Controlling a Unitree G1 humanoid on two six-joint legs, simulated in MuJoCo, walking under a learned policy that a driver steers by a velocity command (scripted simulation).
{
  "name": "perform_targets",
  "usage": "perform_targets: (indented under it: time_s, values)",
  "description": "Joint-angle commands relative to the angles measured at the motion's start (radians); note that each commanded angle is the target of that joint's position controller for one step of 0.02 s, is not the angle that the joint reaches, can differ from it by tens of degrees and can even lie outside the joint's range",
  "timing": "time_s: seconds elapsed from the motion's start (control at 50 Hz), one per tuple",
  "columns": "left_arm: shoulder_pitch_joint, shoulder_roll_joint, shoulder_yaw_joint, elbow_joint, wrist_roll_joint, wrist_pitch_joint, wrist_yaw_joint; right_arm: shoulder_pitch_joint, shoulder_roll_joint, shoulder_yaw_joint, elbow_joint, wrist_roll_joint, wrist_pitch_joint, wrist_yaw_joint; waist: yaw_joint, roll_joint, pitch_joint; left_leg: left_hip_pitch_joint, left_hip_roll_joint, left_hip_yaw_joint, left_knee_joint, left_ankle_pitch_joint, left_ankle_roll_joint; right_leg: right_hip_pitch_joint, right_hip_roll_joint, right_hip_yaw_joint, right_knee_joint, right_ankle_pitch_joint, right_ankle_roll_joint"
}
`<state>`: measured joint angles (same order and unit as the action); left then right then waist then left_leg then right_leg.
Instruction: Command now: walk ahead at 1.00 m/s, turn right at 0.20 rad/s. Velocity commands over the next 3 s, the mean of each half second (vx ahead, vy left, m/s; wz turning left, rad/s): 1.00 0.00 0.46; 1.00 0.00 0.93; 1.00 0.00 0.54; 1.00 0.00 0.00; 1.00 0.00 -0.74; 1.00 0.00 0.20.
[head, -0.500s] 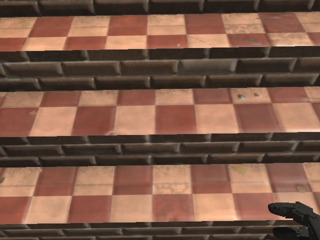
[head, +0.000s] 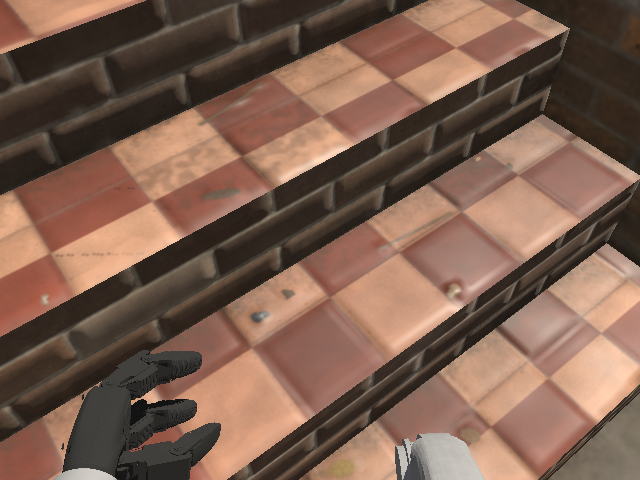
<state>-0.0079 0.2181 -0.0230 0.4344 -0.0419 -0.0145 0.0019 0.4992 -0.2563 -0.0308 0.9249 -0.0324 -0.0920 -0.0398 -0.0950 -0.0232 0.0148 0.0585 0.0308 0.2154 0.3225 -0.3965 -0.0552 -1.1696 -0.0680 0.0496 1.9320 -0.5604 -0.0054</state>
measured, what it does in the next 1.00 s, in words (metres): climbs, turning left: right foot 0.20 m higher, then left foot 0.20 m higher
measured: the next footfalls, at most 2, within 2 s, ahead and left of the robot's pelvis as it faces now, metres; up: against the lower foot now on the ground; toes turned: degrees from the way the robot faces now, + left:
right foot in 0.12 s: +0.30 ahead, -0.17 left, +0.20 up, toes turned +1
left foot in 0.56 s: +0.49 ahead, -0.01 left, +0.40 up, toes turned +20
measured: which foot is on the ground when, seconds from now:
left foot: down 0.00-0.14, up 0.16-0.54, down 0.56-0.94, up 0.96-1.00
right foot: up 0.00-0.10, down 0.12-0.56, up 0.58-0.90, down 0.92-1.00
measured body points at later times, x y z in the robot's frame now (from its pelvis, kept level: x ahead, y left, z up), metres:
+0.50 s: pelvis +0.36 -0.07 +0.23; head +0.36 -0.06 +0.68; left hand +0.27 +0.14 +0.07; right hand +0.70 -0.14 +0.26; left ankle +0.46 +0.04 -0.22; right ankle +0.26 -0.17 -0.51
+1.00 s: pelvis +0.65 -0.01 +0.48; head +0.65 +0.00 +0.93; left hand +0.76 +0.29 +0.49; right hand +0.86 -0.17 +0.35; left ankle +0.48 +0.00 -0.14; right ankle +0.77 -0.07 -0.14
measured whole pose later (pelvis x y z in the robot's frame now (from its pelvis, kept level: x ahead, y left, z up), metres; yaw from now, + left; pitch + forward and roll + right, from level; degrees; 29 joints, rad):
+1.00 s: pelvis +0.65 -0.01 +0.48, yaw +44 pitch +4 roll -3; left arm -0.03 0.07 -0.13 0.40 0.05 -0.12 0.01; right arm 0.43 -0.25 -0.01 0.81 0.01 -0.06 0.02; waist 0.00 0.04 -0.09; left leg -0.45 -0.16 -0.23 1.31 -0.16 0.08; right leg -0.74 -0.04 -0.10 1.30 -0.88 -0.07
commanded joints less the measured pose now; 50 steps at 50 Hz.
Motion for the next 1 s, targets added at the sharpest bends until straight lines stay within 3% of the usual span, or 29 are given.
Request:
perform_targets:
  time_s: [0.02,0.06,0.08,0.12,0.14,0.16,0.18,0.2,0.24,0.28,0.34,0.4,0.44,0.48,0.52,0.56,0.58,0.6,0.64,0.66,0.7,0.76,0.8,0.86,0.9,0.92,0.94,0.96,1.0]
  values:
    - [-0.291,-0.097,-0.075,-0.223,-0.010,-0.056,-0.016,0.121,-0.096,-0.007,0.036,-0.003,0.011,-0.017,0.000,0.041,0.179,0.350,0.365,-0.234,-0.053,0.914,0.176,-0.663,-0.019,0.044,0.136,-0.194,-0.017]
    - [-0.402,-0.105,-0.114,-0.315,0.019,-0.079,-0.047,0.034,-0.128,-0.003,0.032,0.015,0.033,-0.038,0.052,0.007,0.127,0.091,0.288,-0.142,-0.227,1.023,0.150,-0.293,-0.078,-0.181,-0.266,-0.069,0.005]
    - [-0.401,-0.130,-0.121,-0.333,0.044,-0.097,-0.062,-0.003,-0.108,0.017,0.033,0.041,0.039,-0.036,0.101,-0.021,-0.004,-0.254,0.237,-0.103,-0.292,1.305,0.168,0.342,-0.060,-0.228,-0.493,0.239,-0.050]
    - [0.017,0.039,-0.011,-0.231,0.008,-0.071,-0.041,0.056,-0.340,-0.028,0.028,0.015,-0.015,0.015,0.304,0.283,-0.360,-0.347,0.264,-0.204,-0.010,2.028,0.237,1.226,0.150,-0.268,-0.730,0.084,-0.063]
    - [0.290,0.183,0.067,-0.147,0.023,-0.060,0.006,-0.028,-0.377,-0.044,-0.002,0.041,-0.047,0.037,0.483,0.270,-0.496,-0.461,0.244,-0.260,0.316,2.163,0.190,1.479,0.089,-0.002,-0.816,0.143,-0.146]
    - [0.532,0.317,0.130,-0.014,0.050,-0.031,0.041,-0.044,-0.349,-0.055,-0.014,0.075,-0.071,0.058,0.500,0.025,-0.720,-0.527,0.118,-0.364,0.776,1.348,0.115,1.715,-0.148,0.518,-1.161,0.066,-0.257]
    - [0.722,0.356,0.130,0.146,0.067,-0.022,0.046,-0.158,-0.240,-0.052,-0.017,0.069,-0.069,0.096,0.455,-0.243,-0.888,-0.476,-0.020,-0.409,1.186,0.195,0.118,1.699,-0.330,0.872,-1.382,0.077,-0.230]
    - [0.768,0.304,0.102,0.251,0.089,-0.048,0.016,-0.359,-0.092,-0.044,-0.094,0.069,-0.055,0.111,0.434,-0.218,-0.641,-0.597,-0.049,-0.479,1.417,0.029,0.185,1.456,-0.211,0.725,-1.520,0.021,-0.110]
    - [0.472,0.025,0.035,0.333,0.065,-0.065,-0.031,-0.562,0.116,0.020,-0.293,0.080,-0.010,0.097,0.249,-0.135,-0.087,-0.894,-0.044,-0.363,1.688,-0.016,0.197,0.971,-0.162,0.518,-1.516,0.089,-0.129]
    - [0.241,-0.176,-0.013,0.396,0.089,-0.076,-0.059,-0.448,0.205,0.073,-0.360,0.076,0.006,0.100,0.042,-0.015,0.015,-0.987,0.013,-0.372,1.851,0.011,0.223,0.780,-0.133,0.222,-1.424,0.234,-0.086]
    - [0.152,-0.171,-0.022,0.425,0.121,-0.089,-0.051,-0.323,0.165,0.087,-0.372,0.101,0.040,0.089,-0.064,0.006,0.054,-1.040,-0.018,-0.295,1.840,-0.005,0.209,0.718,-0.160,-0.019,-1.622,0.525,-0.086]
    - [0.230,-0.100,-0.036,0.484,0.125,-0.084,-0.028,-0.394,0.144,0.091,-0.441,0.100,0.089,0.071,-0.066,-0.025,0.144,-1.374,-0.092,-0.278,2.270,-0.070,0.204,0.879,-0.181,-0.165,-1.658,0.825,-0.076]
    - [0.192,0.017,-0.028,0.437,0.125,-0.070,-0.007,-0.505,0.083,0.104,-0.545,0.103,0.083,0.088,-0.110,0.005,0.113,-1.276,-0.085,-0.192,1.857,-0.005,0.213,0.841,-0.082,-0.347,-1.703,0.988,0.002]
    - [0.273,0.202,0.003,0.400,0.057,-0.095,0.085,-0.469,-0.040,0.082,-0.529,0.074,0.090,0.114,-0.148,0.015,-0.155,-0.491,-0.174,0.025,1.339,0.183,0.185,0.575,-0.034,-0.433,-1.705,1.599,-0.022]
    - [0.279,0.462,0.074,0.344,0.063,-0.066,0.093,-0.249,-0.113,0.015,-0.464,0.036,0.103,0.087,-0.213,-0.109,-0.395,-0.298,-0.169,-0.002,1.182,-0.089,0.152,0.955,-0.221,-0.265,-1.462,2.233,-0.134]
    - [0.103,0.386,0.086,0.243,0.064,-0.028,0.073,-0.049,-0.186,-0.029,-0.354,0.041,0.109,0.090,-0.205,-0.072,-0.335,-0.291,-0.158,-0.118,0.657,-0.214,0.239,1.100,-0.222,-0.229,-1.013,2.101,-0.224]
    - [0.011,0.186,0.044,0.167,0.069,-0.050,0.059,-0.073,-0.201,-0.036,-0.298,0.022,0.098,0.091,-0.124,0.270,-0.118,-0.242,-0.135,-0.381,0.414,0.087,0.356,0.734,0.002,-0.145,-0.553,0.908,-0.150]
    - [-0.014,0.072,0.018,0.037,0.089,-0.106,0.017,-0.164,-0.201,-0.026,-0.307,-0.031,0.088,0.061,0.031,0.476,-0.008,-0.337,-0.043,-1.032,0.100,-0.007,0.501,0.379,0.240,0.030,-0.169,0.457,-0.075]
    - [-0.027,-0.033,-0.020,-0.061,0.101,-0.164,-0.054,-0.107,0.013,0.038,-0.284,-0.025,0.027,0.066,0.101,0.151,0.082,-0.406,-0.022,-1.057,0.102,0.096,0.419,0.193,0.219,0.106,0.040,0.321,-0.091]
    - [-0.080,-0.051,-0.035,-0.085,0.135,-0.152,-0.067,-0.110,0.034,0.038,-0.270,-0.003,0.008,0.062,0.100,0.033,0.095,-0.407,-0.068,-0.796,0.222,0.422,0.345,0.169,0.187,0.052,0.082,0.181,-0.061]
    - [-0.004,-0.061,-0.053,-0.112,0.106,-0.134,-0.090,-0.222,0.102,0.059,-0.261,-0.012,0.003,0.050,0.200,-0.006,0.081,-0.400,-0.055,-0.769,0.267,0.469,0.327,0.031,0.183,0.048,0.289,-0.020,0.010]
    - [-0.089,-0.080,-0.093,-0.152,0.137,-0.085,-0.053,-0.238,-0.035,0.029,-0.264,0.035,-0.014,0.027,0.166,-0.090,0.024,-0.692,0.014,-0.785,0.087,0.373,0.339,0.187,0.134,-0.039,0.229,0.073,0.039]
    - [-0.330,-0.150,-0.132,-0.250,0.158,-0.103,-0.034,-0.013,0.006,0.042,-0.191,0.037,-0.023,0.014,0.033,-0.095,0.061,-0.525,0.042,-0.802,0.040,0.470,0.331,-0.032,0.132,-0.055,0.296,-0.072,0.044]
    - [-0.503,-0.161,-0.161,-0.394,0.157,-0.145,-0.025,0.139,-0.002,0.039,-0.110,0.079,0.017,-0.007,0.034,-0.146,-0.052,-0.311,-0.009,-0.648,0.084,0.924,0.207,0.012,0.058,-0.024,-0.358,-0.278,-0.007]
    - [-0.172,-0.113,-0.102,-0.306,0.122,-0.132,-0.021,0.143,-0.159,0.002,-0.075,0.079,0.019,-0.020,0.213,-0.063,-0.542,-0.674,-0.001,-0.682,0.070,1.341,0.225,1.249,0.181,-0.112,-0.716,0.003,-0.039]
    - [0.291,0.070,0.007,-0.164,0.086,-0.108,0.011,-0.165,-0.328,-0.046,-0.135,0.061,0.004,-0.003,0.503,0.161,-0.590,-0.536,0.050,-0.694,0.357,1.746,0.209,1.371,0.116,0.104,-0.893,-0.123,-0.079]
    - [0.495,0.257,0.066,0.014,0.100,-0.116,0.016,-0.288,-0.213,-0.028,-0.255,0.040,-0.025,0.024,0.447,-0.383,-0.714,-0.730,-0.135,-0.541,0.894,0.846,0.198,1.539,-0.130,0.625,-1.047,-0.054,-0.272]
    - [0.448,0.259,0.071,0.016,0.087,-0.103,0.032,-0.303,-0.120,-0.008,-0.326,0.042,-0.047,0.069,0.338,-0.438,-0.641,-0.841,-0.186,-0.472,1.254,0.275,0.131,1.419,-0.284,0.940,-1.321,0.061,-0.335]
    - [0.165,0.032,0.025,0.051,0.070,-0.088,0.040,-0.289,0.015,0.010,-0.401,0.029,0.010,0.094,0.112,-0.128,-0.217,-1.116,-0.149,-0.454,1.566,0.165,0.093,1.095,-0.270,0.548,-1.228,0.158,-0.214]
